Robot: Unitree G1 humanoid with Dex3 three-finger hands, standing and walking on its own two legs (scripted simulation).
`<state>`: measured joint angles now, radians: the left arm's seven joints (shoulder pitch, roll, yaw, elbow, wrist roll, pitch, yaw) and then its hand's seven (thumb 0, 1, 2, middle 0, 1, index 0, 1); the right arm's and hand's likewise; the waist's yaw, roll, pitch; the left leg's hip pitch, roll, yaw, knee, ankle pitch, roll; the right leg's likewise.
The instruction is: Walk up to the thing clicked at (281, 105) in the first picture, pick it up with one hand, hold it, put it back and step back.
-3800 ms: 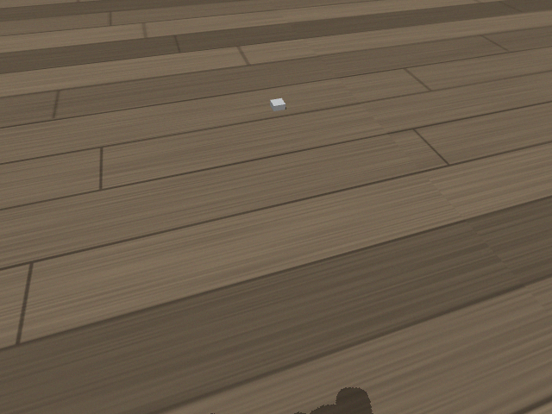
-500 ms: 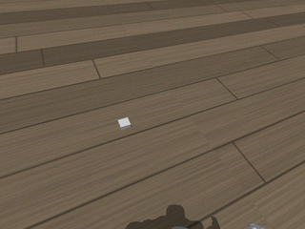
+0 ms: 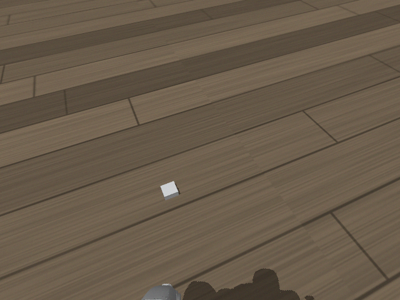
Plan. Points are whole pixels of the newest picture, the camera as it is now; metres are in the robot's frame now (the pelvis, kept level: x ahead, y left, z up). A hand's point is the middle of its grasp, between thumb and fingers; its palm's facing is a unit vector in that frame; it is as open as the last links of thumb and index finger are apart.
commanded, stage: walk up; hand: left
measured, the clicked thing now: (169, 190) +0.78 +0.24 -0.75
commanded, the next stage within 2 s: none
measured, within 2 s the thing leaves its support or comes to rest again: neither
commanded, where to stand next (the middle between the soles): +0.40 +0.00 m, yaw +0 degrees
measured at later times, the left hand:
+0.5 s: hand (87, 259) +0.23 +0.29 -0.14, palm faces -0.07 -0.93 -0.35, open 7.4 cm
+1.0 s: hand (104, 223) +0.33 +0.29 -0.17, palm faces -0.01 -0.92 -0.39, open 7.4 cm
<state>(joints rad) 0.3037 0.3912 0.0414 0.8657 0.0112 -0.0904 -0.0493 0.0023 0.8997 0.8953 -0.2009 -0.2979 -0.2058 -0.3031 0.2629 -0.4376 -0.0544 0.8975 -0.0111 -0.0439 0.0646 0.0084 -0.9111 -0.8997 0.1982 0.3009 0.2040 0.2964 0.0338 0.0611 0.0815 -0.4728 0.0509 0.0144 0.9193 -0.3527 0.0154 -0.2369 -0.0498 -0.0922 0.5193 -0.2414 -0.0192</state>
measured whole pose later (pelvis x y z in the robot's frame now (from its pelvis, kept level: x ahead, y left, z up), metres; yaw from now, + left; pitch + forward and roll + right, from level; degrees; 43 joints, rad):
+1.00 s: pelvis +0.29 +0.01 -0.02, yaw +1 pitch -3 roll +0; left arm 0.28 0.42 0.02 0.90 0.00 -0.03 -0.01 0.00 0.90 0.90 -0.20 -0.30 -0.21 -0.30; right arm 0.21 -0.40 -0.05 0.91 -0.02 -0.03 0.03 0.00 -0.91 -0.90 0.20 0.30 0.20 0.30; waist 0.04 -0.01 0.10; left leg -0.41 0.03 0.03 0.66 -0.20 0.01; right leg -0.31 -0.08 -0.04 0.78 -0.44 0.00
